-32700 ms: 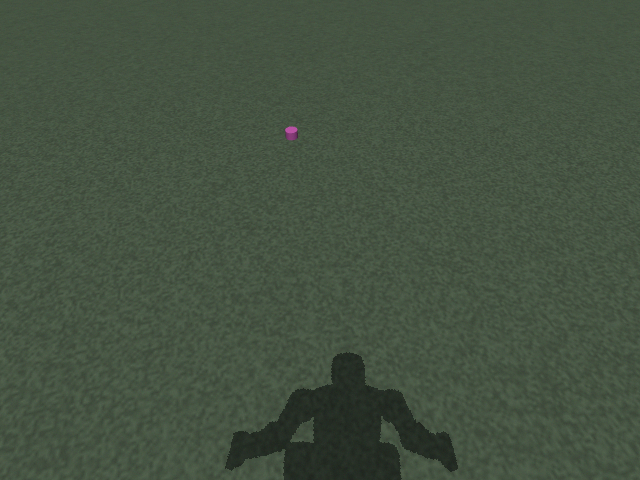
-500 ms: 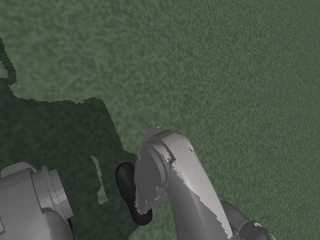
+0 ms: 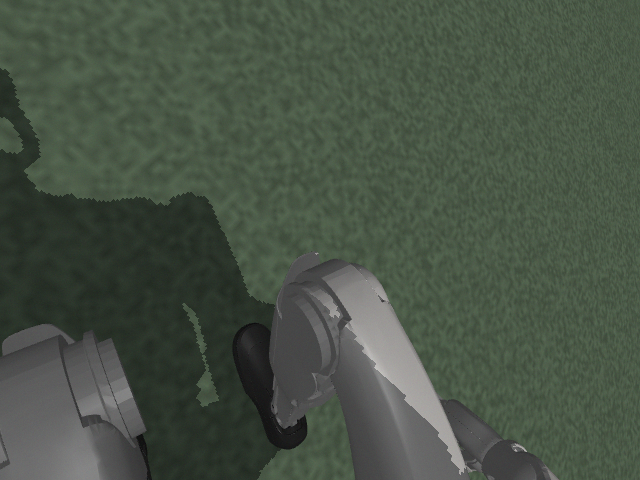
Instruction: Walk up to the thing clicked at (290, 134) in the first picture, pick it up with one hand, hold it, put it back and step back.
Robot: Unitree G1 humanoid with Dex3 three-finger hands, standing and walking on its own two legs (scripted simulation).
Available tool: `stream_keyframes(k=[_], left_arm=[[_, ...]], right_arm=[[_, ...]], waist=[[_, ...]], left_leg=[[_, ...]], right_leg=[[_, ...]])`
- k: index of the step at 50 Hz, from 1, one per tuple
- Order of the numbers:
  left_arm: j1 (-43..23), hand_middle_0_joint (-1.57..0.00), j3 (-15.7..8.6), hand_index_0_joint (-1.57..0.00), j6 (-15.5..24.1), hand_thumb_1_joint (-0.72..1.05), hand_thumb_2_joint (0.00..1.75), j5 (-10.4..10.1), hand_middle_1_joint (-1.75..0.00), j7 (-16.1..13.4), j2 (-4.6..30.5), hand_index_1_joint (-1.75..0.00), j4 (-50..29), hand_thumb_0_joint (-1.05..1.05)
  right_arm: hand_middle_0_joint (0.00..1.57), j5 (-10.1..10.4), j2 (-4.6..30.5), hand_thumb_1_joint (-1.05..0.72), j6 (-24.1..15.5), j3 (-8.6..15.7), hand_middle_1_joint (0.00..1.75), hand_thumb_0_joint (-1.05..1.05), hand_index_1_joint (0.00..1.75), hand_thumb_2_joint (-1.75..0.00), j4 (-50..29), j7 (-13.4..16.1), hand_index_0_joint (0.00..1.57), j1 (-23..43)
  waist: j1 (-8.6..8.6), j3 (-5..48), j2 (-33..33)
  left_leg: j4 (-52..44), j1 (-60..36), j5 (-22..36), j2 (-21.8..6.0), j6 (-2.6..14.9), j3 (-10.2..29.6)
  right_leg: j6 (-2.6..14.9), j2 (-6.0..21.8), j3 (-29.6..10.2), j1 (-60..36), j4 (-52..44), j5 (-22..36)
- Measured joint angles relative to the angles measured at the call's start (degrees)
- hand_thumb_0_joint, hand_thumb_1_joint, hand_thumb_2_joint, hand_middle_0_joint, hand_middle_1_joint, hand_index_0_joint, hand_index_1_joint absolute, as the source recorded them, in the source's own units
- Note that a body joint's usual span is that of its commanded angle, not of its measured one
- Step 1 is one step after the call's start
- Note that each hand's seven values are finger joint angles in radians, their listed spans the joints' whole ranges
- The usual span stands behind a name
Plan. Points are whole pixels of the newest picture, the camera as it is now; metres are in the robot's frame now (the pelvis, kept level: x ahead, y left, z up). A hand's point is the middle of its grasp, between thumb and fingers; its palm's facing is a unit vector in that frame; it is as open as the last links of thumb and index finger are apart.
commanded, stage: rest palm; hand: left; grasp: from above
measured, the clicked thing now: out of the picture +0.42 +0.43 -0.28
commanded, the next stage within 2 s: go down in 0.16 s
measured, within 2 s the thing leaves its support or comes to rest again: neither
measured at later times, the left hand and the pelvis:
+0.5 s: hand out of the picture +0.42 +0.42 -0.24, palm faces -0.39 -0.19 -0.90, open 13.7 cm; pelvis +0.00 +0.00 +0.00, yaw +0 degrees
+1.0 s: hand out of the picture +0.39 +0.46 -0.06, palm faces -0.39 -0.14 -0.91, open 13.8 cm; pelvis +0.00 +0.00 +0.05, yaw +6 degrees
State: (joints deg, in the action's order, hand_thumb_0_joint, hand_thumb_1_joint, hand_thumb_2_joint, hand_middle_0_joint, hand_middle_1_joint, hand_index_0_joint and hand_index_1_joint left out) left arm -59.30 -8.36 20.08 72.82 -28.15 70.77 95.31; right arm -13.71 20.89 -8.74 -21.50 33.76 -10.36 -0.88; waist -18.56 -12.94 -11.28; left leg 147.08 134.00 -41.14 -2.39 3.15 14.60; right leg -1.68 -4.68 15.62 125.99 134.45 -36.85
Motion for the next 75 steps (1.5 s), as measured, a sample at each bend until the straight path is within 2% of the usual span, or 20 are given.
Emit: stream_keyframes(k=[4,9,16,23,28,35,40,46,52,57,61,66,70,75], left_arm=[[-0.1,-0.09,0.2,-0.12,0.3,-0.4,0.88,-0.2,-1.07,0.1,0.2,-1.04,0.8,0.0],[0.0,-0.09,-0.3,-0.12,0.9,-0.39,0.87,0.5,-1.07,-0.4,0.4,-1.04,0.5,0.0],[-0.3,-0.09,-0.3,-0.12,0.4,-0.38,0.87,1.1,-1.07,-1.6,0.6,-1.04,0.6,0.0],[-0.1,-0.08,-0.9,-0.11,-0.6,-0.43,0.91,1.4,-1.11,-0.5,0.2,-1.08,-1.9,0.0],[1.3,-0.07,-2.3,-0.1,-1.8,-0.46,0.93,0.1,-1.12,1.2,-1.4,-1.09,-6.3,0.0],[5.0,-0.07,-2.8,-0.09,-4.4,-0.48,0.95,-2.9,-1.12,6.9,-5.2,-1.09,-13.8,0.0],[8.3,-0.07,-2.0,-0.09,-6.0,-0.48,0.95,-5.7,-1.11,12.9,-8.9,-1.09,-22.2,0.0],[11.6,-0.07,-0.8,-0.09,-7.5,-0.48,0.94,-9.3,-1.11,20.1,-13.9,-1.08,-33.1,0.0],[12.1,-0.07,0.6,-0.09,-8.4,-0.48,0.94,-12.9,-1.1,27.5,-15.3,-1.08,-37.5,0.0],[12.6,-0.07,1.1,-0.09,-6.6,-0.49,0.95,-14.8,-1.11,32.3,-15.5,-1.08,-39.2,0.0],[13.4,-0.07,0.3,-0.09,-4.0,-0.49,0.95,-15.0,-1.11,34.0,-15.8,-1.09,-40.2,0.0],[13.7,-0.07,-1.1,-0.09,-1.7,-0.5,0.95,-14.4,-1.11,33.3,-16.0,-1.09,-40.7,0.0],[13.0,-0.07,-1.4,-0.09,-1.8,-0.5,0.95,-13.7,-1.11,32.4,-15.9,-1.09,-39.7,0.0],[12.2,-0.07,-0.5,-0.09,-2.7,-0.5,0.95,-13.5,-1.12,32.5,-15.9,-1.1,-38.0,0.0]], right_arm=[[0.2,0.0,0.0,-0.9,-0.1,-0.3,0.3,0.0,0.3,-0.89,-0.1,0.2,0.2,0.0],[0.2,-0.1,-0.1,-0.9,-0.1,-1.1,0.3,0.0,0.3,-0.89,-0.2,0.4,0.2,-0.4],[0.2,-0.5,-0.2,-0.9,-0.3,-0.9,0.3,0.0,0.3,-0.89,0.2,0.5,0.2,-0.6],[0.2,-0.3,-0.3,-0.91,-0.5,-0.2,0.3,0.0,0.3,-0.89,-0.1,0.2,0.2,-1.2],[0.2,0.3,-0.6,-0.91,-0.3,1.3,0.3,0.0,0.3,-0.89,0.0,-0.3,0.2,-2.4],[0.2,2.0,-0.7,-0.92,1.4,4.9,0.3,0.0,0.3,-0.89,0.4,-0.8,0.2,-3.9],[0.2,4.0,-1.2,-0.92,3.8,8.5,0.3,0.0,0.3,-0.89,0.8,-0.8,0.2,-4.7],[0.2,6.9,-2.1,-0.92,7.9,12.5,0.3,0.0,0.3,-0.89,1.2,0.5,0.2,-5.2],[0.2,9.1,-3.1,-0.92,10.5,14.5,0.3,0.0,0.3,-0.89,0.8,3.0,0.2,-4.8],[0.2,10.0,-3.4,-0.92,11.4,15.2,0.3,0.0,0.3,-0.9,0.7,4.7,0.2,-5.5],[0.2,10.4,-3.6,-0.92,12.0,15.5,0.3,0.0,0.3,-0.9,0.8,5.9,0.2,-6.7],[0.2,11.0,-4.0,-0.92,12.6,15.9,0.3,0.0,0.3,-0.9,1.4,7.2,0.2,-7.9],[0.2,11.4,-4.3,-0.92,12.8,16.2,0.3,0.0,0.3,-0.9,1.8,7.9,0.2,-8.4],[0.2,11.8,-4.6,-0.92,12.7,16.5,0.3,0.0,0.3,-0.9,2.0,8.6,0.2,-8.9]], waist=[[-0.09,-0.4,-0.3],[-0.27,-0.4,-1.0],[-0.44,0.3,-0.9],[-0.21,0.7,-0.5],[0.55,2.3,0.8],[2.98,5.7,4.5],[5.51,8.5,7.1],[8.74,12.0,9.8],[9.95,14.1,11.1],[10.33,15.3,11.4],[10.35,16.2,11.4],[10.13,17.6,11.4],[9.88,18.3,11.6],[9.79,18.5,11.9]], left_leg=[[0.0,-0.1,0.3,-0.1,-0.01,0.0],[0.1,-0.1,0.5,-0.1,-0.15,0.1],[0.4,0.3,0.3,0.0,-0.02,0.3],[0.3,0.3,0.2,0.0,0.09,0.1],[-0.2,0.5,0.1,0.3,-0.17,-0.2],[-1.9,0.8,0.2,0.5,0.02,-1.6],[-3.8,0.5,0.6,0.7,0.14,-3.3],[-7.8,-1.1,1.6,1.1,0.2,-5.6],[-13.2,-4.6,2.8,1.2,0.18,-7.6],[-16.9,-7.3,3.4,1.1,0.09,-8.5],[-19.0,-9.2,3.7,1.0,0.03,-8.9],[-21.6,-11.2,4.1,1.0,0.03,-9.6],[-23.8,-12.8,4.5,1.0,0.06,-10.2],[-26.7,-15.3,5.2,0.9,0.04,-10.7]], right_leg=[[0.0,-0.1,0.0,0.0,0.0,0.4],[0.13,0.0,0.1,0.0,0.2,0.6],[-0.03,-0.1,0.2,0.2,0.2,0.4],[-0.13,0.0,0.0,0.2,0.2,0.2],[0.14,0.3,-0.1,0.3,0.0,-0.2],[0.29,0.8,-1.2,0.8,-0.7,-0.9],[0.47,1.3,-2.6,0.9,-1.5,-1.2],[0.74,2.1,-4.6,-0.1,-3.7,-1.3],[0.94,2.4,-6.5,-2.6,-7.7,-0.6],[0.97,2.3,-7.4,-4.8,-10.8,0.1],[0.97,2.3,-7.9,-6.4,-12.7,0.4],[0.93,2.3,-8.6,-8.0,-14.9,0.7],[0.89,2.2,-9.3,-9.4,-16.7,1.1],[0.86,2.2,-9.9,-11.5,-19.3,1.8]])
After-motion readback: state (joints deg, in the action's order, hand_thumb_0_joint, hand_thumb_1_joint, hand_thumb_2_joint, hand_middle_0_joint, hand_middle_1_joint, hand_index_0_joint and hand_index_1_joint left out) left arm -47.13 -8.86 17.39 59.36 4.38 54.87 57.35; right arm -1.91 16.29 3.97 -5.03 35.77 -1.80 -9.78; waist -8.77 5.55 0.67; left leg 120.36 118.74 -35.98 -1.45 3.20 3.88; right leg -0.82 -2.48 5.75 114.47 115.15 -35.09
